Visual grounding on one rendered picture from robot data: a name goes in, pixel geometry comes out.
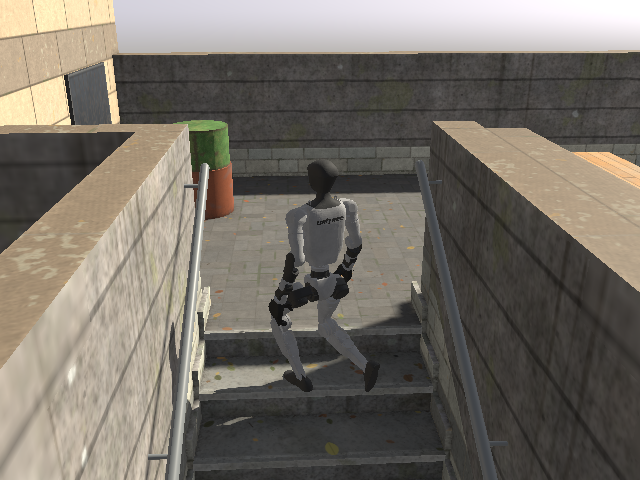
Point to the left robot forearm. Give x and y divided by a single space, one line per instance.
287 281

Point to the left robot hand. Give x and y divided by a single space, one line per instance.
276 311

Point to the robot right upper arm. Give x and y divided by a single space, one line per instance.
354 239

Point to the robot left upper arm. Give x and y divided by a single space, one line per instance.
295 219

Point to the robot right shin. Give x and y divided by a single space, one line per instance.
342 342

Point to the right robot forearm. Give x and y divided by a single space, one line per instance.
350 257

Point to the right robot hand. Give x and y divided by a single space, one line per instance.
346 274

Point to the right robot foot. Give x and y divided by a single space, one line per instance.
371 374

